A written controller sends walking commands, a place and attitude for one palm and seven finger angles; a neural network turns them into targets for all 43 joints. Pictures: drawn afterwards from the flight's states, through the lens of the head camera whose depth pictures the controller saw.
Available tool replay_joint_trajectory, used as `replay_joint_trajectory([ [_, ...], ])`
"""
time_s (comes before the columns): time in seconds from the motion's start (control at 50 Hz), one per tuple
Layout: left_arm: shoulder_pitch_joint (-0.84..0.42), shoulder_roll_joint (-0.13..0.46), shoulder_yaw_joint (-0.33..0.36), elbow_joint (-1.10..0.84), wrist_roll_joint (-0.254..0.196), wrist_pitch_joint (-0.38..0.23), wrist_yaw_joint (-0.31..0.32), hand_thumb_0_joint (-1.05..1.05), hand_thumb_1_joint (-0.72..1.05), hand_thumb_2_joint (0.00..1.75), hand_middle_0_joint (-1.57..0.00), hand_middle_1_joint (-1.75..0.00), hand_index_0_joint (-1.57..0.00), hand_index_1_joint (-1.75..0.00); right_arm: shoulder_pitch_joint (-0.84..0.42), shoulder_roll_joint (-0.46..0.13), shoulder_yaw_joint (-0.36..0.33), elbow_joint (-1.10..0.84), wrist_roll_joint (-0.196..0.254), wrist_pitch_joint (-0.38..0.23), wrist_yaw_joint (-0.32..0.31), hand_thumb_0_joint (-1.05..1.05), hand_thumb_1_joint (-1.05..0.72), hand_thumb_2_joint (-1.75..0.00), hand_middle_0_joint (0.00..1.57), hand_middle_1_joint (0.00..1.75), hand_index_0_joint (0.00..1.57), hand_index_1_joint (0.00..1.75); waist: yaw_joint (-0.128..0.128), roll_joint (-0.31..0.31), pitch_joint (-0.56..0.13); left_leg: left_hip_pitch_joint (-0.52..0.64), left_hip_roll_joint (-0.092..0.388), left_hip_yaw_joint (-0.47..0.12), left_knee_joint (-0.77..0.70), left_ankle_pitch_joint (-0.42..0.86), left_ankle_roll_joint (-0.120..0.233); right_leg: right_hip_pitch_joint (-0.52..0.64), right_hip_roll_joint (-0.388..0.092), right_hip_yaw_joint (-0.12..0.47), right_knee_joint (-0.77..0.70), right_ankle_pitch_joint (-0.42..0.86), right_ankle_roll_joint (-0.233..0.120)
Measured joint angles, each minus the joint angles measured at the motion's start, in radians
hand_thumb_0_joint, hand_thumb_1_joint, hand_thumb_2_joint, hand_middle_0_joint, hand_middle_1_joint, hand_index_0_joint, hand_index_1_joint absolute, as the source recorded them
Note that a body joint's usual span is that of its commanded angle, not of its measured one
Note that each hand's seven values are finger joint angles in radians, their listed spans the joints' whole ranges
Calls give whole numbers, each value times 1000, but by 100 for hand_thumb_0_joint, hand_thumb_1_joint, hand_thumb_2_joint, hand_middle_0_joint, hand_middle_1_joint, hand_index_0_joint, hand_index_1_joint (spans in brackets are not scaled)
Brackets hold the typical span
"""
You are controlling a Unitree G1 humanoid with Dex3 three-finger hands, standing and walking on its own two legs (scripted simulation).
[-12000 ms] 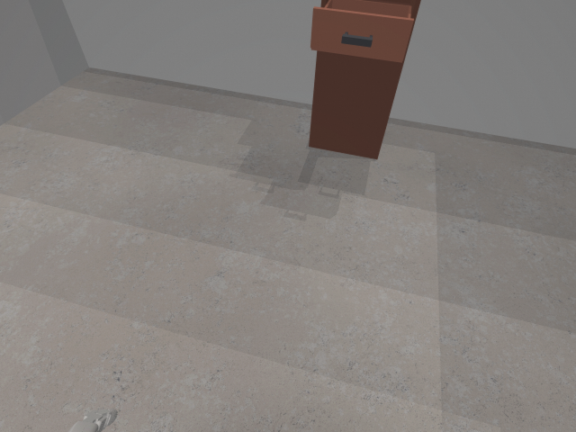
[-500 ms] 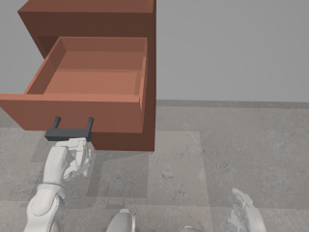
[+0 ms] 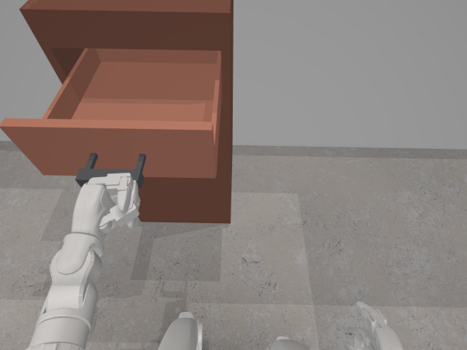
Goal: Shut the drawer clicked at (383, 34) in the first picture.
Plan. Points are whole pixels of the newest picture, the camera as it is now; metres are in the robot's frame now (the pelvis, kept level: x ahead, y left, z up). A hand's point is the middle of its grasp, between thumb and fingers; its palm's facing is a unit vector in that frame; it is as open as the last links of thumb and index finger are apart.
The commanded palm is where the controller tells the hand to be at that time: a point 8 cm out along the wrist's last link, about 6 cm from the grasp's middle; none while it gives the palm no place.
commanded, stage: push the drawer shut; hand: left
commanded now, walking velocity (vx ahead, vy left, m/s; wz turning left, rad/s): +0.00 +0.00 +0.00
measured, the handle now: (114, 168) +0.41 +0.23 +0.06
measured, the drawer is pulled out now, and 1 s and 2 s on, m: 0.23 0.11 0.00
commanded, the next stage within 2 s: none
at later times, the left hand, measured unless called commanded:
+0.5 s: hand (140, 176) +0.40 +0.18 +0.06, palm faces -0.04 -1.00 -0.05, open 2.7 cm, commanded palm +0.39 +0.23 +0.06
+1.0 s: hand (146, 148) +0.46 +0.18 +0.06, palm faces -0.03 -1.00 -0.05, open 2.7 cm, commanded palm +0.45 +0.23 +0.06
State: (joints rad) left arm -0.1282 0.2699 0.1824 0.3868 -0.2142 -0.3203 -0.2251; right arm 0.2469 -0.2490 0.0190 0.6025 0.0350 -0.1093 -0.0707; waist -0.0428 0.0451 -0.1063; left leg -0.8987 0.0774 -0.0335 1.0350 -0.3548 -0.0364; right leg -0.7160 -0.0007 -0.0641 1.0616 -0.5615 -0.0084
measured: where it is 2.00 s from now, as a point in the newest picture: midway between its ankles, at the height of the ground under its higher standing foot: outside the picture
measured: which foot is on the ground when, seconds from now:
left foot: down 0.00-1.00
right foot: down 0.00-1.00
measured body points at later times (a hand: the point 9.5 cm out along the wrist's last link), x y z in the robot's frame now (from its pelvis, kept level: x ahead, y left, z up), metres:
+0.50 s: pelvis +0.00 +0.01 +0.00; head +0.07 +0.02 +0.44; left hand +0.39 +0.23 +0.06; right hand +0.09 -0.24 -0.11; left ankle +0.08 +0.14 -0.66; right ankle -0.02 -0.12 -0.66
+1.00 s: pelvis -0.01 +0.01 -0.02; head +0.09 +0.02 +0.42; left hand +0.46 +0.23 +0.06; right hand +0.04 -0.25 -0.13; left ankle +0.08 +0.14 -0.66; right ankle -0.02 -0.12 -0.66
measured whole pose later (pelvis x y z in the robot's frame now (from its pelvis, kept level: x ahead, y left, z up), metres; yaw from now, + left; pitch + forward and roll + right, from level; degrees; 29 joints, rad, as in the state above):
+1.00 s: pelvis -0.01 +0.01 -0.02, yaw -2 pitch +18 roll -3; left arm -0.72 0.40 0.31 0.98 -0.11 -0.37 -0.21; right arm 0.32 -0.25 0.02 0.65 0.01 -0.01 -0.04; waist -0.12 0.04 -0.11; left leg -1.07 0.10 -0.03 1.11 -0.36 -0.02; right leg -0.88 0.02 -0.05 1.13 -0.56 0.00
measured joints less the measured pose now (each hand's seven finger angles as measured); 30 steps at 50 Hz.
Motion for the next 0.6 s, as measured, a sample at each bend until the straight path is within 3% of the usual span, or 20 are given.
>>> replay_joint_trajectory([
  [0.6,-329,37,48,313,62,-23,34,-8,75,88,-140,-160,-140,-160,48,9,6,19,-13,73,27,1,-91,-90,21,30,20,30,-35,-13,4,-59,5,12,20,0,17,-57,4,16,2,16,17],
])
